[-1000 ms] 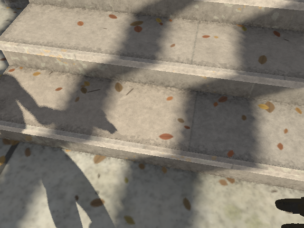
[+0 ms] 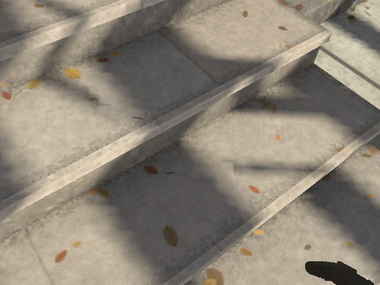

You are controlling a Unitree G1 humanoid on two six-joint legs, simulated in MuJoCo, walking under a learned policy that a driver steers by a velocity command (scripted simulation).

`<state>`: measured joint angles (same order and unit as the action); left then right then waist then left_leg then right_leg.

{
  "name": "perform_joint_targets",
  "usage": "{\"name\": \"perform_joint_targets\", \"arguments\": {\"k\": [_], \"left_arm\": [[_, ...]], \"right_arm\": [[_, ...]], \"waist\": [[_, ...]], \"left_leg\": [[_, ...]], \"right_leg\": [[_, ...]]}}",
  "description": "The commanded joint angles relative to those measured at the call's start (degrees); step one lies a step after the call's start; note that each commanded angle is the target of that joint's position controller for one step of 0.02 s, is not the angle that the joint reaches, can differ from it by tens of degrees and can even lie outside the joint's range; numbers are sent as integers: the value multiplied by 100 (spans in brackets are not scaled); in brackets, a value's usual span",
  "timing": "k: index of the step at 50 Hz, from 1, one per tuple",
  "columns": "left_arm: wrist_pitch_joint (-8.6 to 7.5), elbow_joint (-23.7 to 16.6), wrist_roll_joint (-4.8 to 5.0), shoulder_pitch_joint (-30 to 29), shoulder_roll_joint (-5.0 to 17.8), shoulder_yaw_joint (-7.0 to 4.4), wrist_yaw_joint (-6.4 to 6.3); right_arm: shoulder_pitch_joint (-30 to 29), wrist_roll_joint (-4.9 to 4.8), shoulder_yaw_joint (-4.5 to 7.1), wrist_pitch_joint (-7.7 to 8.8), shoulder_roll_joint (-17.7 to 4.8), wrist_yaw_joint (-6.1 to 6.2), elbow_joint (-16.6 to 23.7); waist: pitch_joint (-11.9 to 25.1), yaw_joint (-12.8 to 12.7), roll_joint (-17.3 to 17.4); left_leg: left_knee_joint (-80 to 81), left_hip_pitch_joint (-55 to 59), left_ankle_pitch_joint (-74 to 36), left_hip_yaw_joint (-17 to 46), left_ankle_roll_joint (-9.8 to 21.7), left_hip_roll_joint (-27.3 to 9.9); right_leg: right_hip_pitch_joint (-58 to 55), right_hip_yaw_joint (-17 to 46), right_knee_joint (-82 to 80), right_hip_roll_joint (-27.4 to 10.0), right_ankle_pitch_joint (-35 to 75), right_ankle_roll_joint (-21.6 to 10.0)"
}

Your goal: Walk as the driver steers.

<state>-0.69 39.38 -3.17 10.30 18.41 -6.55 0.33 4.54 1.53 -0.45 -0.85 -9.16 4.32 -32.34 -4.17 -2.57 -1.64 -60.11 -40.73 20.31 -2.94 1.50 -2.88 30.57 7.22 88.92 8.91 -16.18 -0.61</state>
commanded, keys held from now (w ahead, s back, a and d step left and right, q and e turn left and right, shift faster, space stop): q+shift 0.84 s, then e+shift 0.16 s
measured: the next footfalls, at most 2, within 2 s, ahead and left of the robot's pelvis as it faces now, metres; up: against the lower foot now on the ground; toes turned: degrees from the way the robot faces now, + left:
right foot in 0.40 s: +0.15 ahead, -0.04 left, +0.00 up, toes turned +13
left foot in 0.94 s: -0.01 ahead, +0.16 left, +0.00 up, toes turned +42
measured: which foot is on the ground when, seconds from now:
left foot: down 0.00-0.42, up 0.44-0.92, down 0.94-1.00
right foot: up 0.00-0.38, down 0.40-0.94, up 0.96-1.00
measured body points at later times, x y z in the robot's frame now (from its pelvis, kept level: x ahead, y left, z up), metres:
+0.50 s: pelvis +0.06 +0.01 +0.06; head +0.08 +0.00 +0.51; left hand +0.19 +0.27 -0.02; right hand +0.25 -0.23 -0.05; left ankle +0.04 +0.10 -0.58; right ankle +0.11 -0.05 -0.66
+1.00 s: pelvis +0.02 +0.05 +0.06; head +0.02 +0.08 +0.50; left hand -0.08 +0.31 -0.08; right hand +0.32 +0.00 -0.01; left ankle -0.04 +0.13 -0.66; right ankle +0.11 -0.06 -0.64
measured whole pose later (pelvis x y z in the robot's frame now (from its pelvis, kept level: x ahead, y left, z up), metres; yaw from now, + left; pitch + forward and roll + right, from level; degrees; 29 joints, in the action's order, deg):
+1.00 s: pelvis +0.02 +0.05 +0.06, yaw +37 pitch +1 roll +0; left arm 3.1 39.6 -1.0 17.2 14.9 -3.5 -0.8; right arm 6.1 1.8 1.8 -1.5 -10.4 0.7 -33.7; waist -1.7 -2.7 -3.2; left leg -40.2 -19.3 21.5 -4.7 2.2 -0.8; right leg 23.0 -11.2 48.6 -10.0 -27.1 2.2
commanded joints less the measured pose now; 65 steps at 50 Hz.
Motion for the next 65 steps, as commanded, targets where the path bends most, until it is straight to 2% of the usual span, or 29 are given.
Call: {"name": "perform_joint_targets", "arguments": {"k": [1, 3, 6, 8, 10, 12, 16, 19, 20, 21, 22, 23, 24, 25, 27, 30, 36, 40, 44, 45, 46, 47, 48, 49, 51, 54, 56, 60, 65], "left_arm": [[201, -469, -63, 657, -596, 297, -66], [132, -617, 11, 525, -888, 454, -134], [95, -619, -96, 419, -453, 422, -94], [199, -690, -36, 208, -238, 405, -46], [268, -914, 145, -421, -446, 537, -54], [317, -1032, 225, -665, -657, 614, -66], [236, -1087, 161, -572, -500, 531, -207], [83, -985, 316, -137, -617, 541, -269], [11, -896, 306, 162, -566, 522, -311], [-41, -868, 229, 192, -223, 451, -354], [11, -899, 106, 72, 227, 340, -360], [11, -1220, 84, -280, -245, 468, -390], [-6, -1303, 52, -611, -577, 593, -410], [-32, -1278, 7, -811, -585, 608, -396], [-122, -1261, 67, -826, -375, 548, -442], [-157, -1069, 162, -228, -209, 458, -441], [-109, -924, 63, 415, -10, 302, -401], [-116, -935, -24, 346, 127, 234, -327], [7, -783, 31, 258, 353, 150, -258], [85, -696, 142, 169, 367, 148, -261], [157, -522, 207, 368, 205, 181, -194], [194, -576, 177, 337, -181, 301, -117], [245, -891, 236, 217, -719, 511, -74], [335, -708, 259, 164, -486, 475, -59], [388, -453, 320, 158, -434, 400, 15], [376, -158, 190, 473, -5, 112, 4], [333, -152, 187, 461, -49, 51, -13], [397, -435, 110, -119, -268, 56, 34], [454, -732, 133, -378, -320, 86, 156]], "right_arm": [[236, 60, 174, 222, -153, -26, -130], [879, 142, 305, 360, -415, -168, -673], [785, -23, 393, 448, -531, -299, -855], [751, -20, 482, 324, -776, -252, -759], [943, 23, 555, 154, -904, -74, -571], [1089, 121, 659, 48, -1099, -37, -356], [1072, 135, 767, -88, -1065, -132, -82], [1000, 67, 828, -208, -1088, -185, -30], [852, -15, 835, -211, -1045, -197, 9], [1056, -86, 793, -213, -698, -214, -4], [986, -60, 792, -222, -706, -127, 153], [1330, 207, 875, -204, -1085, -114, -36], [1279, 208, 897, -229, -1116, -147, -199], [1282, 160, 872, -320, -1078, -167, -203], [1218, 102, 865, -415, -1150, -297, -220], [814, -14, 789, -431, -1093, -460, -166], [107, 8, 727, -412, -1018, -536, 68], [-177, -30, 657, -390, -898, -601, 246], [119, -108, 590, -288, -833, -567, 278], [500, -50, 540, -220, -707, -542, 148], [861, -15, 526, -120, -719, -478, -63], [1190, 79, 499, 25, -858, -463, -33], [1116, 81, 483, 73, -1220, -321, 161], [1142, 38, 406, 74, -859, -231, 180], [245, 109, 198, 67, -534, -162, 284], [350, 81, 257, 148, -805, -96, 321], [605, 105, 322, 163, -871, -78, 317], [1019, 88, 323, 76, -654, 39, 242], [951, 151, 458, 163, -879, 19, 168]], "waist": [[269, -247, 432], [391, -238, 620], [933, -344, 491], [1190, -266, 449], [1290, 106, 308], [1286, 398, 915], [1011, 524, 1162], [895, 375, 1178], [945, 213, 981], [935, 289, -330], [905, 189, -1845], [1138, 453, -845], [979, 564, -248], [691, 746, 70], [612, 680, 117], [737, 318, -270], [771, -47, -726], [805, -43, -823], [892, 147, -1075], [942, 392, -882], [1000, 518, -279], [996, 709, 903], [1413, 648, 2307], [1611, 850, 1556], [489, 349, 1552], [488, 266, 1119], [693, 329, 779], [456, 553, 967], [570, 465, 1105]], "left_leg": [[2980, 999, -81, 2143, 722, -846], [3053, 1421, -1310, 1659, 738, -689], [3087, 1988, -3175, 1293, 963, -497], [3241, 2467, -3763, 1469, 1331, -516], [3474, 2590, -3196, 1484, 1086, -454], [3736, 2520, -1962, 1889, 977, -532], [3694, 2249, -1267, 2540, 1021, -651], [3445, 2117, -1511, 2819, 847, -411], [3163, 1674, -1046, 2703, 587, -158], [1704, 898, 720, 1801, 207, 521], [-570, -307, 1740, 191, -195, 1280], [-2187, -17, 1562, 415, -382, 748], [-3126, 65, 1150, 507, -473, 659], [-3291, 63, 724, 544, -535, 507], [-3219, -43, -66, 480, -660, 469], [-2621, -271, -267, 416, -754, 428], [-1318, -193, 254, 191, -745, 71], [-225, 538, 619, 4, -523, -196], [1458, 1960, 850, -396, -225, 136], [2420, 2538, 182, -526, -139, 304], [3066, 3366, -671, -369, -134, 452], [3784, 4215, -1964, 1121, -40, -554], [3889, 3891, -4088, 2365, 619, -2005], [4128, 3352, -3119, 2077, 1034, -2100], [4351, 2613, -1876, 1276, 861, -1552], [3818, 2930, -3690, 503, 862, -1433], [3645, 3334, -3721, 400, 952, -1554], [3711, 3574, -1642, 425, 1017, -1644], [3670, 3187, -1756, 159, 995, -1981]], "right_leg": [[1379, 95, 1250, -196, 103, -38], [1722, 345, 1143, -65, 83, -58], [1464, -35, 194, -175, 219, 232], [1443, -732, -375, -464, 50, 460], [958, -983, -2098, -642, -543, 521], [409, -879, -2882, -616, -468, 355], [-147, -741, -3807, -516, -773, 171], [-910, -839, -5455, -323, -735, 63], [-1661, -689, -6304, -487, -151, 15], [-2257, 486, -7168, -1676, -89, -210], [-2125, 2000, -7501, -3276, 1155, -995], [-1851, 2063, -7267, -3403, 2071, -1315], [-1504, 1377, -7084, -2998, 1887, -1394], [-1231, 640, -7013, -2599, 1369, -1176], [-1485, -74, -6867, -2120, 1541, -1005], [-2375, -404, -6721, -2284, 2153, -1089], [-2939, -829, -6691, -2835, 2031, -1311], [-2469, -1280, -6494, -3099, 1576, -1116], [-1761, -1669, -6153, -3001, 1617, -772], [-1575, -1814, -5851, -2865, 1687, -612], [-1063, -2132, -5194, -2568, 1432, -356], [87, -2282, -4034, -2167, -530, 2], [451, -1668, -3730, -1762, -1650, 343], [-275, -1142, -3418, -1835, -1543, 410], [-246, -898, -3341, -1563, -1127, 397], [9, -765, -2256, -1058, -981, 300], [405, -779, -1607, -987, -940, 308], [1107, -937, -2074, -1028, -760, 417], [390, -1019, -3199, -1248, -1092, 229]]}}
